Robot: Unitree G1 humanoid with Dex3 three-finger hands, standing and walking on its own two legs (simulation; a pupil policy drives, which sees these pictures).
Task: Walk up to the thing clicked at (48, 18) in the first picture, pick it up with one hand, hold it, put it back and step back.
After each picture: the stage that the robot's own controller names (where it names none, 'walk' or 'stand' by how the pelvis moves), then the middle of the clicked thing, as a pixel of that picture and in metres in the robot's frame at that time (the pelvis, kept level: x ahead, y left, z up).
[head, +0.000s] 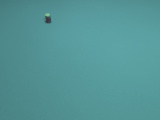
stand; (48, 18) +1.77 +0.41 -0.72
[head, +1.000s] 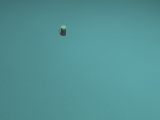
walk; (63, 30) +1.66 +0.16 -0.69
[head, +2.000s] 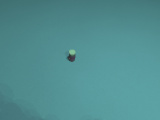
walk; (72, 55) +1.06 +0.06 -0.71
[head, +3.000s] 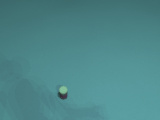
walk; (63, 93) +0.65 +0.13 -0.70
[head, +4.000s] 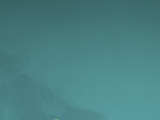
stand; out of the picture +0.42 +0.15 -0.71
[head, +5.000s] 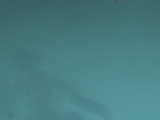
stand; out of the picture +0.37 +0.14 -0.72
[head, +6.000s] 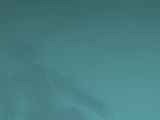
stand; out of the picture +0.36 +0.14 -0.72
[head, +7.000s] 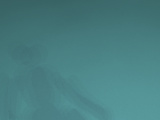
stand; out of the picture +0.37 +0.16 -0.72
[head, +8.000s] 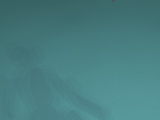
stand; out of the picture +0.35 +0.16 -0.73
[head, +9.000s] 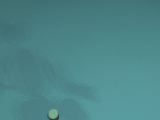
go down; (53, 115) +0.38 +0.16 -0.69
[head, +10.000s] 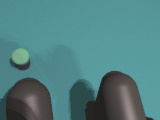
go down; (21, 60) +0.44 +0.19 -0.28
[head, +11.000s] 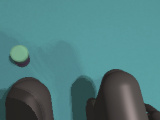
close in; (21, 56) +0.44 +0.19 -0.28
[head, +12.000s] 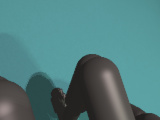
close in; out of the picture +0.44 +0.23 -0.22
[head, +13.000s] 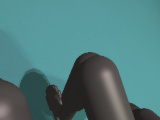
close; out of the picture +0.44 +0.25 -0.22
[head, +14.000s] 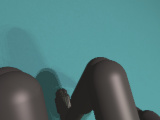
lift; out of the picture +0.39 +0.23 -0.21
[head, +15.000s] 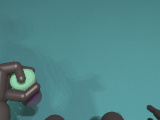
lift; (27, 89) +0.32 +0.18 -0.02
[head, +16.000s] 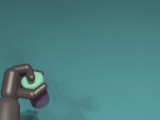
hold; (36, 90) +0.32 +0.16 +0.00
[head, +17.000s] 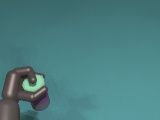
hold; (37, 93) +0.32 +0.16 -0.01
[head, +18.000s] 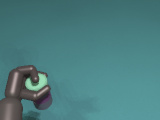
crouch; (40, 92) +0.32 +0.16 +0.00
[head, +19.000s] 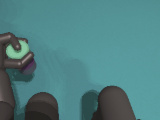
crouch; (22, 58) +0.42 +0.18 -0.10
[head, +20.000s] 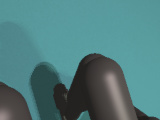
lower; out of the picture +0.44 +0.25 -0.23
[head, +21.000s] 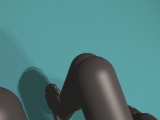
lower; out of the picture +0.44 +0.27 -0.23
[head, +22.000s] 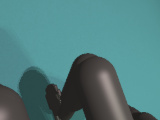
lower; out of the picture +0.44 +0.27 -0.23
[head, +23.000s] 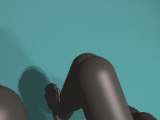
lower; out of the picture +0.44 +0.27 -0.24
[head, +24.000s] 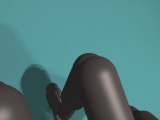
loosen; out of the picture +0.44 +0.25 -0.24
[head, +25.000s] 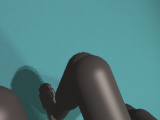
withdraw; out of the picture +0.44 +0.24 -0.24
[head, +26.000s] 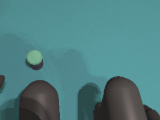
walk; (35, 60) +0.45 +0.19 -0.33
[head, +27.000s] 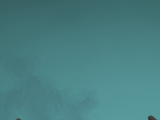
stand; out of the picture +0.38 +0.15 -0.66
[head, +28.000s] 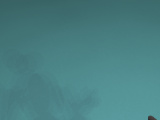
stand; out of the picture +0.39 +0.17 -0.67
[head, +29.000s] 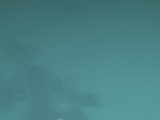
stand; out of the picture +0.39 +0.16 -0.68
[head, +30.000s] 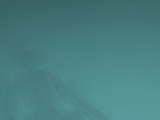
walk; out of the picture +0.40 +0.16 -0.72
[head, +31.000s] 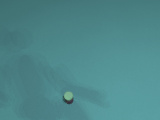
walk; (68, 97) +0.49 +0.12 -0.70
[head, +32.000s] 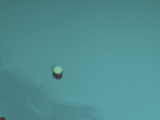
walk; (58, 73) +0.70 +0.15 -0.69
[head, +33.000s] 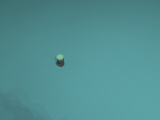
stand; (60, 60) +1.00 +0.23 -0.70
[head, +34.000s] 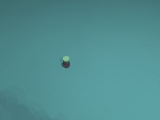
stand; (66, 62) +1.01 +0.15 -0.72
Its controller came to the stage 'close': yes
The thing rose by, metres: 0.70
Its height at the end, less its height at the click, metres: +0.00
